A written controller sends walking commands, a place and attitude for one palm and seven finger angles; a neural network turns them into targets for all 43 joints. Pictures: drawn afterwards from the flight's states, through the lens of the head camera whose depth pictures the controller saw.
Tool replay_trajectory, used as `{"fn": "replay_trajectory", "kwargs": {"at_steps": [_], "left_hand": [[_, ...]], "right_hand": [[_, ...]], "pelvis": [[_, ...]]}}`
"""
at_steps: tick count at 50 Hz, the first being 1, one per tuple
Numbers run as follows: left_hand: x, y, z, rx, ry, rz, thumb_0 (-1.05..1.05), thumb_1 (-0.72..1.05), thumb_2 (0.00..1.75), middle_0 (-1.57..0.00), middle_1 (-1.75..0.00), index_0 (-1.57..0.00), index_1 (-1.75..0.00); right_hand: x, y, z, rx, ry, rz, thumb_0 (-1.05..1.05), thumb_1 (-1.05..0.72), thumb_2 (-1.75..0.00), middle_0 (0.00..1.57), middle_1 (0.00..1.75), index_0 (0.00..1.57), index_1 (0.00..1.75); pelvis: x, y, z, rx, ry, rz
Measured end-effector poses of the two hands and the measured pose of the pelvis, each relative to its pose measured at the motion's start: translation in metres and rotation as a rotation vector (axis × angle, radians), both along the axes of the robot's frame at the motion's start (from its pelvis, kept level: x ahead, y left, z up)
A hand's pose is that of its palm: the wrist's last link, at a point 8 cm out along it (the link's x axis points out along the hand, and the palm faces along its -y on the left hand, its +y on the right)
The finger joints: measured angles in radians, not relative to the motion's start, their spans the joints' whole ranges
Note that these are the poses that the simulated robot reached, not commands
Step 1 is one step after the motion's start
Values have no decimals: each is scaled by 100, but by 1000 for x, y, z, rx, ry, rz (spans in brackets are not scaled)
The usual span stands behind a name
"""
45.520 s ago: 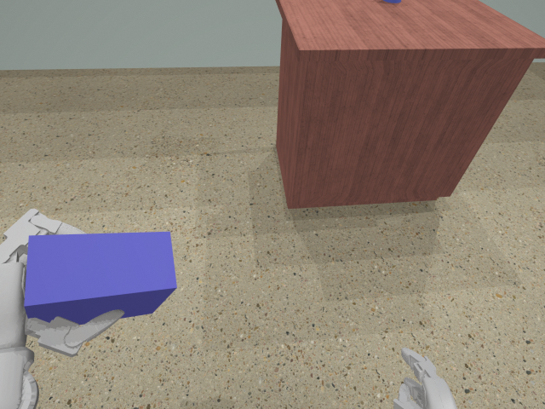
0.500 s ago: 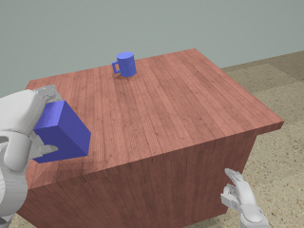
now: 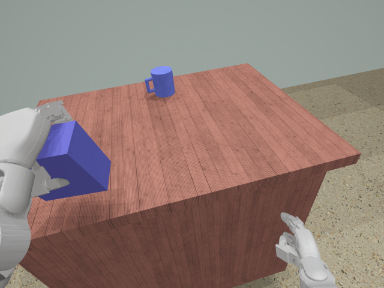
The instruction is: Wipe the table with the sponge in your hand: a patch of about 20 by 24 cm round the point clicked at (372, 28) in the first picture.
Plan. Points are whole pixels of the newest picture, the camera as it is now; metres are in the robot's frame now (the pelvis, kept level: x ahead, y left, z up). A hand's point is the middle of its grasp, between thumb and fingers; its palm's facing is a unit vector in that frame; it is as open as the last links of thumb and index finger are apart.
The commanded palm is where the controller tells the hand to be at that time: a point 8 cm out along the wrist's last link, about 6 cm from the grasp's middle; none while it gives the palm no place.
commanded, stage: step back with the hand held close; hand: left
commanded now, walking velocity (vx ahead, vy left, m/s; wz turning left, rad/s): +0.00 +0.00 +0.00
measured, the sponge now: (66, 170) +0.22 +0.29 +0.19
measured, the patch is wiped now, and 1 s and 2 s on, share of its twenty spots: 1.00 1.00 1.00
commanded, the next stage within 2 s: stop stepping back and stand still in 1.42 s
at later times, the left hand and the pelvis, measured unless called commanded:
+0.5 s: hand (58, 119) +0.21 +0.23 +0.31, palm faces +0.57 -0.73 -0.38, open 10.6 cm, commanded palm +0.15 +0.29 +0.29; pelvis +0.01 +0.01 -0.01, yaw +3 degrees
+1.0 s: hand (6, 139) +0.14 +0.25 +0.33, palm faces +0.65 -0.72 -0.25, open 10.7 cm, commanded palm +0.09 +0.28 +0.29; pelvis -0.06 -0.01 -0.01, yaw +1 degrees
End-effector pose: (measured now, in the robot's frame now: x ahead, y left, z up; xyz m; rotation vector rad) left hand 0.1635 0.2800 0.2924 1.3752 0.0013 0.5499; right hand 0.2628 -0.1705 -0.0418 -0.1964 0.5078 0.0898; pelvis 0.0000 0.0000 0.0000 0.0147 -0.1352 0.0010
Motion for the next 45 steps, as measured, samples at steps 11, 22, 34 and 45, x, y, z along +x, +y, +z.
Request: {"fn": "replay_trajectory", "kwargs": {"at_steps": [11, 22, 34, 45], "left_hand": [[16, 13, -30, -504, -173, -268, -1, -56, 104, -65, -130, -71, -127], [-3, -17, -1, -482, -601, -693, -1, -57, 104, -66, -129, -72, -127], [26, 5, -13, -527, -595, -613, -1, -57, 105, -65, -131, -71, -128], [-63, -14, 2, -385, -634, -686, -1, -58, 105, -67, -129, -73, -127]], "right_hand": [[-17, 7, 5, -2, -16, 22, 1, -90, -90, 20, 30, 21, 30], [-117, -51, -44, -172, 327, -166, 1, -90, -90, 20, 30, 21, 30], [-142, -68, -62, -79, 330, -303, 1, -90, -90, 20, 30, 21, 30], [-133, -35, -43, -116, 227, -143, 1, -90, -90, 20, 30, 20, 30]], "pelvis": [[-2, 3, -1, -22, 69, 46], [7, 7, -9, -18, 131, 46], [-11, 7, -17, -56, 147, 55], [-38, 7, -12, -32, 176, 29]]}}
